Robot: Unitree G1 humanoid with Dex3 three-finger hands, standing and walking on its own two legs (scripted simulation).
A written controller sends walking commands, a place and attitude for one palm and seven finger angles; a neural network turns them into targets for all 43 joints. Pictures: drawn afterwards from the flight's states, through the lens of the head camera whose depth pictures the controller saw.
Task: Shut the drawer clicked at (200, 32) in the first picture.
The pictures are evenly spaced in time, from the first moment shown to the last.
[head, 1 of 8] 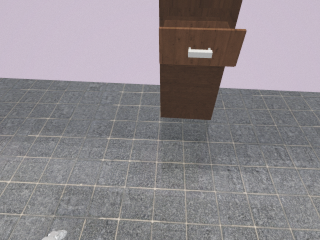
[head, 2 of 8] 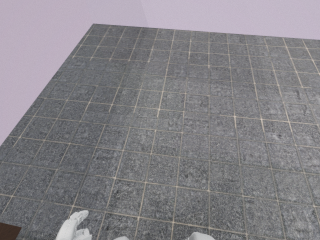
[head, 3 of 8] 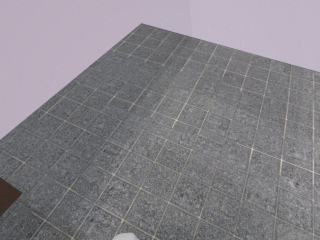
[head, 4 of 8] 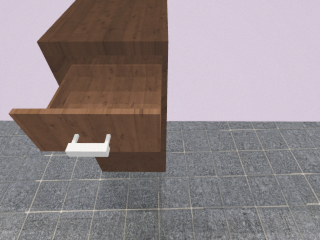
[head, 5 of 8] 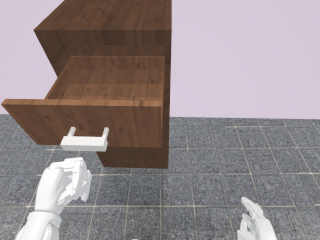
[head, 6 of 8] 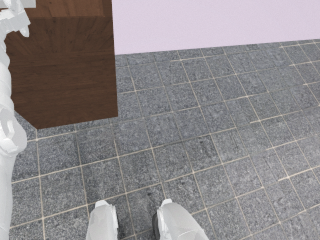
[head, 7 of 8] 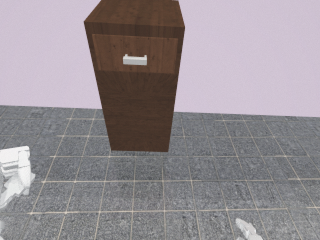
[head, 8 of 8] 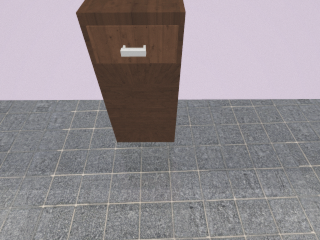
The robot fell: no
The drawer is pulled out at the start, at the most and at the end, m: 0.28 0.28 0.00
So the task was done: yes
